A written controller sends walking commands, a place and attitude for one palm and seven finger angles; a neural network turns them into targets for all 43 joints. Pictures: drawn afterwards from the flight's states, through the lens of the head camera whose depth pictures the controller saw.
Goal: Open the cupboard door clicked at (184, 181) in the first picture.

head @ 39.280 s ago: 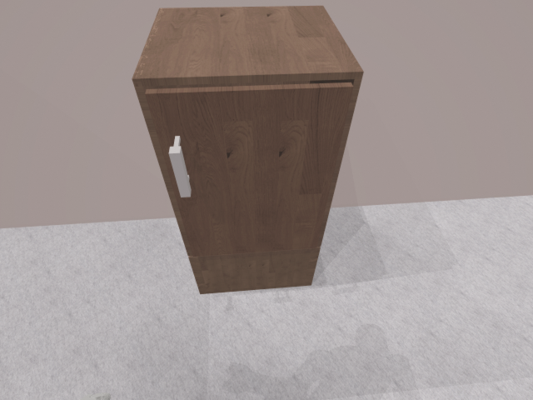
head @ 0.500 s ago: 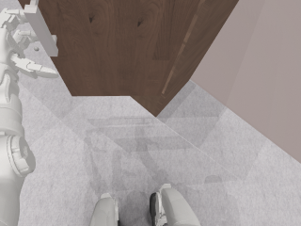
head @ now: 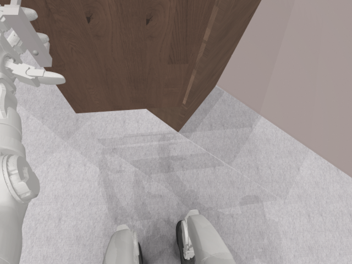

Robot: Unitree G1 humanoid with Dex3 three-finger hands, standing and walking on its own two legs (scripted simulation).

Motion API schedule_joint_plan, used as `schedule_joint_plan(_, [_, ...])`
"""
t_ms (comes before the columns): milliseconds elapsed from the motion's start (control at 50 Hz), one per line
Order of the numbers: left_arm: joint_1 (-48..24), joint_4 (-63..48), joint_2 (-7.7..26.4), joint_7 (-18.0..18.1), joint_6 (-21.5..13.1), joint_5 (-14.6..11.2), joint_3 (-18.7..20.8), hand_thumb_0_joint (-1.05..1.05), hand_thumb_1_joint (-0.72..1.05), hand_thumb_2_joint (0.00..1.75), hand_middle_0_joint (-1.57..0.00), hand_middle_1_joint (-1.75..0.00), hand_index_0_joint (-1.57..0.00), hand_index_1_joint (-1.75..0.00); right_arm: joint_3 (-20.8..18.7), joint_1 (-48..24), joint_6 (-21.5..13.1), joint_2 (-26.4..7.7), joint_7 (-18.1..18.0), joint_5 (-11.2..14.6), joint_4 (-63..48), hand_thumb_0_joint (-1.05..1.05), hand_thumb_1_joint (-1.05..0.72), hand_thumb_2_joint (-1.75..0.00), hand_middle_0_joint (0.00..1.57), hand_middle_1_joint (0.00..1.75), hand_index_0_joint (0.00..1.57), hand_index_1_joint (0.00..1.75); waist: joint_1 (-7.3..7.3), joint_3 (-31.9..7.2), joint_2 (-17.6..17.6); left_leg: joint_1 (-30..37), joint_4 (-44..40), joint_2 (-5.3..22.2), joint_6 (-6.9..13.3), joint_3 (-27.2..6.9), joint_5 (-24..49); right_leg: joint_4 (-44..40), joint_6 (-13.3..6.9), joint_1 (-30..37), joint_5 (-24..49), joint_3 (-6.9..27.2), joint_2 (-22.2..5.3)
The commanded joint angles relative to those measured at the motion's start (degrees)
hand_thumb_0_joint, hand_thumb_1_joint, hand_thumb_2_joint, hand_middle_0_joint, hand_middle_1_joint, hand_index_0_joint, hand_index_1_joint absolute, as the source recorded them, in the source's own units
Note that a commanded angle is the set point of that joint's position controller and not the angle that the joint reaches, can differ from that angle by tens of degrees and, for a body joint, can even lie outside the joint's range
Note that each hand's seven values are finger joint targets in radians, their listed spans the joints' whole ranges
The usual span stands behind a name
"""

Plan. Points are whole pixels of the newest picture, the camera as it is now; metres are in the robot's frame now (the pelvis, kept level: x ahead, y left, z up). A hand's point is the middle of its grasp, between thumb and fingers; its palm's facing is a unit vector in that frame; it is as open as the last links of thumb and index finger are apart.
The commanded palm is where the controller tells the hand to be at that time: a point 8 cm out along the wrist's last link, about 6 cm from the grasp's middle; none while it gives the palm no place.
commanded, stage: close the thumb around the handle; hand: left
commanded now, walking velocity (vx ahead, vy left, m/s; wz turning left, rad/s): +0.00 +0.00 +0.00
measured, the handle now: (32, 32) +0.60 +0.23 +0.06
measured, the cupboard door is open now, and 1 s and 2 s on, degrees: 44 50 84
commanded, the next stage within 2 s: pull the door open along its arc in 0.56 s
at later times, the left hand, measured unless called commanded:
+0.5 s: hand (40, 53) +0.55 +0.21 +0.06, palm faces -0.03 -1.00 -0.03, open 5.9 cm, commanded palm +0.53 +0.25 +0.06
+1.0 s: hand (43, 69) +0.51 +0.20 +0.06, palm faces -0.02 -1.00 -0.03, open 6.0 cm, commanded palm +0.46 +0.25 +0.06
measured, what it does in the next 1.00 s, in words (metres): stands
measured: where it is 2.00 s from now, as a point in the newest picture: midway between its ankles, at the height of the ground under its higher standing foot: outside the picture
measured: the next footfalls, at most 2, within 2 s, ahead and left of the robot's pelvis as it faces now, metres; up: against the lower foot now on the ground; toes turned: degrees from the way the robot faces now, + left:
none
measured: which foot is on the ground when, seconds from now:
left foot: down 0.00-1.00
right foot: down 0.00-1.00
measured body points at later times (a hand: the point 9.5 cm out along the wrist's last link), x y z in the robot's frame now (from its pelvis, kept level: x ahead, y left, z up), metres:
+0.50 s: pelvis -0.01 +0.00 -0.01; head +0.17 +0.03 +0.40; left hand +0.54 +0.27 +0.07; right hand -0.03 -0.26 -0.10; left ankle -0.01 +0.10 -0.65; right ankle +0.04 -0.13 -0.65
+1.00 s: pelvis +0.01 +0.00 +0.01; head +0.16 +0.02 +0.44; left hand +0.50 +0.26 +0.07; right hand +0.00 -0.26 -0.09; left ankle -0.01 +0.10 -0.65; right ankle +0.04 -0.13 -0.65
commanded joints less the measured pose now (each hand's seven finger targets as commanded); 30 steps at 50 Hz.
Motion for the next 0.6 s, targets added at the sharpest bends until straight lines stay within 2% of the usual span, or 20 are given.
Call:
schedule_joint_plan(0, [-24.6,-9.7,14.4,-1.5,-3.7,-1.8,0.1,0.0,-0.05,0.49,-0.33,-1.25,-0.33,-1.25,-4.5,12.2,-0.9,-12.1,-1.2,-0.1,-0.6,0.0,-0.9,-0.9,0.2,0.3,0.2,0.3,-1.54,-30.4,7.6,21.5,-6.6,-1.3,0.4,-3.9,30.1,-4.4,-1.6,16.4,19.0,1.3,2.6])
schedule_joint_plan(20, [-25.2,-8.0,14.7,-1.5,-3.1,-1.6,0.0,0.0,0.0,0.52,-0.34,-1.25,-0.34,-1.25,-4.5,12.0,-0.9,-12.2,-1.4,0.0,-0.3,0.0,-0.9,-0.9,0.2,0.3,0.2,0.3,-2.0,-28.6,7.4,19.4,-6.5,-1.4,0.5,-3.5,27.5,-4.5,-1.3,15.8,17.6,1.4,2.5])
schedule_joint_plan(40, [-26.8,-8.2,16.6,-1.4,-2.9,-1.1,0.7,0.0,0.06,0.54,-0.34,-1.26,-0.34,-1.26,-4.3,12.2,-0.9,-12.4,-1.5,0.0,-0.2,0.0,-0.9,-0.9,0.2,0.3,0.2,0.3,-1.86,-28.5,7.2,18.3,-6.7,-1.4,0.6,-3.6,26.1,-4.5,-1.3,16.3,16.6,1.5,2.4])
schedule_joint_plan(60, [-26.7,-7.7,15.3,-1.4,-2.5,-0.8,-0.5,0.0,0.12,0.56,-0.34,-1.27,-0.34,-1.27,-4.3,12.2,-1.1,-12.2,-1.5,0.0,-0.4,0.0,-0.9,-0.9,0.2,0.3,0.2,0.3,-2.08,-28.5,8.3,18.4,-6.6,-1.6,0.6,-3.5,25.8,-4.5,-1.4,15.5,16.1,1.5,2.4])
schedule_joint_plan(80, [-27.1,-7.9,16.2,-1.2,-2.6,-0.6,-0.1,0.0,0.17,0.59,-0.35,-1.27,-0.35,-1.27,-4.2,12.3,-1.2,-12.3,-1.6,-0.1,-0.3,0.0,-0.9,-0.9,0.2,0.3,0.2,0.3,-1.67,-28.4,8.8,18.7,-6.8,-1.5,0.5,-3.7,25.6,-4.4,-1.5,15.0,15.3,1.3,2.3])
schedule_joint_plan(100, [-28.7,-9.9,15.4,-1.1,-3.4,-0.6,-0.8,0.0,0.23,0.61,-0.35,-1.28,-0.35,-1.28,-4.2,12.3,-1.5,-12.2,-1.6,-0.3,-0.4,0.0,-0.9,-0.9,0.2,0.3,0.2,0.3,-2.03,-29.8,10.5,20.8,-6.5,-1.5,0.5,-4.1,27.0,-4.0,-1.7,13.9,15.6,1.2,2.3])
schedule_joint_plan(120, [-28.0,-9.7,16.7,-0.8,-3.7,-0.5,0.5,0.0,0.28,0.64,-0.36,-1.28,-0.36,-1.28,-4.3,12.5,-1.4,-12.3,-1.5,-0.4,-0.2,0.0,-0.9,-0.9,0.2,0.3,0.2,0.3,-1.43,-31.4,11.1,21.9,-6.3,-1.4,0.1,-4.2,28.3,-3.8,-1.7,14.0,16.0,1.1,2.3])
schedule_joint_plan(140, [-27.7,-9.4,16.5,-0.8,-3.8,-0.5,0.2,0.0,0.34,0.66,-0.36,-1.29,-0.36,-1.29,-4.3,12.3,-1.6,-12.3,-1.5,-0.4,-0.2,0.0,-0.9,-0.9,0.2,0.3,0.2,0.3,-1.62,-31.6,11.2,21.6,-5.9,-1.4,0.2,-4.0,28.3,-3.8,-1.6,13.8,16.2,1.3,2.3])
schedule_joint_plan(160, [-28.4,-10.4,18.0,-0.7,-4.3,-0.4,1.1,0.0,0.4,0.68,-0.36,-1.3,-0.36,-1.3,-4.2,12.5,-1.5,-12.5,-1.5,-0.5,-0.1,0.0,-0.9,-0.9,0.2,0.3,0.2,0.3,-1.45,-32.1,10.9,21.9,-5.9,-1.2,0.1,-4.5,29.0,-3.5,-1.7,14.1,16.5,1.2,2.3])
schedule_joint_plan(200, [-29.7,-11.2,14.7,-0.9,-4.6,-0.7,-1.4,0.0,0.51,0.73,-0.37,-1.31,-0.37,-1.31,-4.3,12.4,-1.7,-12.3,-1.3,-0.6,-0.2,0.0,-0.9,-0.9,0.2,0.3,0.2,0.3,-2.2,-32.3,12.6,23.9,-5.7,-1.2,-0.1,-4.8,30.1,-3.2,-1.9,11.9,16.0,0.8,2.4])
schedule_joint_plan(220, [-28.7,-9.3,15.6,-0.9,-4.3,-0.6,-0.4,0.0,0.56,0.76,-0.38,-1.31,-0.38,-1.31,-4.3,12.3,-1.6,-12.4,-1.3,-0.6,0.2,0.0,-0.9,-0.9,0.2,0.3,0.2,0.3,-1.8,-31.8,12.0,23.0,-5.6,-1.2,-0.1,-4.8,29.4,-3.4,-1.8,12.1,15.6,0.8,2.3])
schedule_joint_plan(240, [-28.7,-9.2,16.3,-0.8,-3.9,-0.4,-0.1,0.0,0.62,0.78,-0.38,-1.32,-0.38,-1.32,-4.3,12.5,-1.5,-12.7,-1.4,-0.5,0.2,0.0,-0.9,-0.9,0.2,0.3,0.2,0.3,-2.12,-31.4,10.9,22.6,-5.7,-1.1,0.0,-4.8,29.3,-3.5,-1.7,12.5,15.8,0.8,2.3])
schedule_joint_plan(320, [-27.6,-9.5,17.8,-0.4,-3.0,-0.2,1.1,0.0,0.84,0.88,-0.4,-1.34,-0.4,-1.34,-4.3,12.5,-1.2,-12.8,-1.4,-0.5,-0.5,0.0,-0.9,-0.9,0.2,0.3,0.2,0.3,-1.23,-33.1,11.3,22.2,-5.8,-1.3,0.0,-4.6,29.4,-3.3,-1.7,13.8,16.4,0.9,2.3])
schedule_joint_plan(340, [-27.8,-8.4,17.4,-0.3,-2.6,0.0,0.3,0.0,0.9,0.9,-0.4,-1.35,-0.4,-1.35,-4.0,12.1,-1.3,-12.6,-1.4,-0.3,-0.6,0.0,-0.9,-0.9,0.2,0.3,0.2,0.3,-1.63,-31.0,10.9,20.4,-5.8,-1.3,0.2,-4.2,27.8,-3.7,-1.6,13.6,15.7,1.0,2.3])
schedule_joint_plan(380, [-30.0,-9.2,18.2,-0.1,-2.5,0.3,0.3,0.0,0.9,0.9,-0.4,-1.35,-0.4,-1.35,-3.9,12.2,-1.4,-12.7,-1.5,-0.4,-0.5,0.0,-0.9,-0.9,0.2,0.3,0.2,0.3,-2.16,-30.0,10.5,19.2,-6.0,-1.3,0.5,-4.2,25.8,-3.9,-1.5,13.8,14.5,1.2,2.3])
schedule_joint_plan(440, [-30.8,-11.5,18.0,0.1,-3.5,0.3,0.3,0.0,0.9,0.9,-0.4,-1.35,-0.4,-1.35,-4.1,12.6,-1.6,-12.6,-1.4,-0.6,-0.3,0.0,-0.9,-0.9,0.2,0.3,0.2,0.3,-1.9,-34.1,13.4,23.5,-5.6,-1.2,-0.1,-4.9,30.3,-3.1,-1.8,12.9,16.6,0.9,2.3])
schedule_joint_plan(480, [-27.8,-10.0,18.9,0.0,-3.3,-0.2,2.1,0.0,0.9,0.9,-0.4,-1.35,-0.4,-1.35,-4.1,12.4,-1.4,-12.7,-1.4,-0.5,-0.6,0.0,-0.9,-0.9,0.2,0.3,0.2,0.3,-1.29,-33.7,11.5,22.0,-5.4,-1.2,0.0,-4.5,30.0,-3.3,-1.7,14.4,17.2,1.0,2.4])
schedule_joint_plan(520, [-28.2,-9.9,18.8,0.0,-3.2,-0.5,2.1,0.0,0.9,0.9,-0.4,-1.35,-0.4,-1.35,-4.0,12.4,-1.4,-12.6,-1.4,-0.5,-0.6,0.0,-0.9,-0.9,0.2,0.3,0.2,0.3,-1.46,-33.4,11.0,21.8,-5.6,-1.1,0.0,-4.6,30.4,-3.1,-1.6,14.6,17.6,0.8,2.4])
schedule_joint_plan(560, [-28.3,-11.3,18.5,0.2,-3.2,-0.3,1.8,0.0,0.9,0.9,-0.4,-1.35,-0.4,-1.35,-4.1,12.5,-1.5,-12.5,-1.2,-0.5,-0.9,0.0,-0.9,-0.9,0.2,0.3,0.2,0.3,-1.1,-33.6,11.8,22.0,-5.6,-1.2,0.0,-4.4,30.5,-3.2,-1.6,14.8,17.8,1.0,2.4])
schedule_joint_plan(580, [-27.9,-11.5,19.8,0.4,-3.2,0.0,2.6,0.0,0.9,0.9,-0.4,-1.35,-0.4,-1.35,-4.1,12.4,-1.4,-12.6,-1.2,-0.6,-0.9,0.0,-0.9,-0.9,0.2,0.3,0.2,0.3,-0.93,-33.8,11.9,21.5,-5.5,-1.2,0.1,-4.1,30.5,-3.2,-1.6,15.6,18.4,1.2,2.4])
